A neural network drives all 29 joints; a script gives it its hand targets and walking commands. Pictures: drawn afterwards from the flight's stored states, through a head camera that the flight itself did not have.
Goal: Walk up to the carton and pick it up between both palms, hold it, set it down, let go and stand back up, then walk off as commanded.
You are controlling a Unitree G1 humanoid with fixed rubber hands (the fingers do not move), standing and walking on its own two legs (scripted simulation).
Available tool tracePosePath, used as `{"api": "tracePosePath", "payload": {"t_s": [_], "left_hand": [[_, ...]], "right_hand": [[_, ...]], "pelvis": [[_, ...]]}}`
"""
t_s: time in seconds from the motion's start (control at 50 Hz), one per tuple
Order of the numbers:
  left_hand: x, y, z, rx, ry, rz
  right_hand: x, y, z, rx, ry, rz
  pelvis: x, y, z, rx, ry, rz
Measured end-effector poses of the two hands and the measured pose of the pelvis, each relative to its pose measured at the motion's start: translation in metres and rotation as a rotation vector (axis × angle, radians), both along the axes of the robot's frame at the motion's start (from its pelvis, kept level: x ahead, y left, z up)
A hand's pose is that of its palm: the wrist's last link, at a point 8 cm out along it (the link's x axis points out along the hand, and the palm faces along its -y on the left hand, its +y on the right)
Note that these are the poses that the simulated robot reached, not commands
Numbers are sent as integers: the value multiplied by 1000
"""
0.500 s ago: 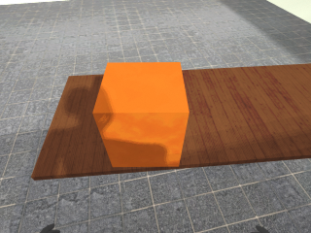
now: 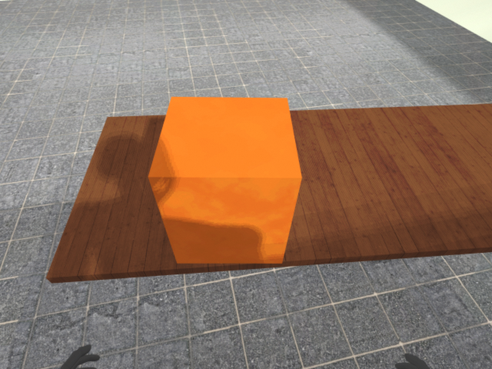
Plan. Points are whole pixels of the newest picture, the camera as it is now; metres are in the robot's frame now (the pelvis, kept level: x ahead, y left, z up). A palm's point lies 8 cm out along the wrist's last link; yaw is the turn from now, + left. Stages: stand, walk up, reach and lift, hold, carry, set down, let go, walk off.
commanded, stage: reach and lift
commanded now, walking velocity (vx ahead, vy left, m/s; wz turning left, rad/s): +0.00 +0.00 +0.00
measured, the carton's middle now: (229, 184) +0.42 +0.03 +0.06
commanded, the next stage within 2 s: none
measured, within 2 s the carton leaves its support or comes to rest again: neither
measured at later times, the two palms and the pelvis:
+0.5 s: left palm (72, 351) +0.17 +0.29 -0.07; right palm (405, 341) +0.18 -0.26 -0.06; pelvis +0.02 +0.00 +0.00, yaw +0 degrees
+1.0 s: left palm (70, 350) +0.16 +0.26 -0.01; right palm (400, 340) +0.17 -0.23 -0.01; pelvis -0.01 -0.01 +0.00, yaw +0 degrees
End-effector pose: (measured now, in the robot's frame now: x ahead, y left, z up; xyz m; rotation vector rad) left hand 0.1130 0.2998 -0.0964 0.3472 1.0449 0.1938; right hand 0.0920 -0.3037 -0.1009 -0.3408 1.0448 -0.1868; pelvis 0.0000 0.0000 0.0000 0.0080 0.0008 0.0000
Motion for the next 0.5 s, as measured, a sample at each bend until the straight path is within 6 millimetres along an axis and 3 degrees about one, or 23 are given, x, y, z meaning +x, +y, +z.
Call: {"api": "tracePosePath", "payload": {"t_s": [0.08,0.16,0.28,0.36,0.5], "left_hand": [[18,-5,0,7,45,65],[51,-27,8,-24,-3,41],[93,-42,25,-59,-132,8],[90,-31,26,-51,-143,34],[58,-13,28,-37,-126,57]], "right_hand": [[17,4,-5,45,-70,36],[30,10,-7,71,-96,42],[65,22,15,56,-226,41],[80,25,29,29,-261,49],[85,39,38,38,-292,74]], "pelvis": [[-8,-2,-7,-4,-43,-1],[-6,-6,-10,-1,-50,-3],[7,-7,-9,-2,-41,-4],[16,-7,-6,-3,-52,-4],[22,2,-1,-15,-52,-3]]}}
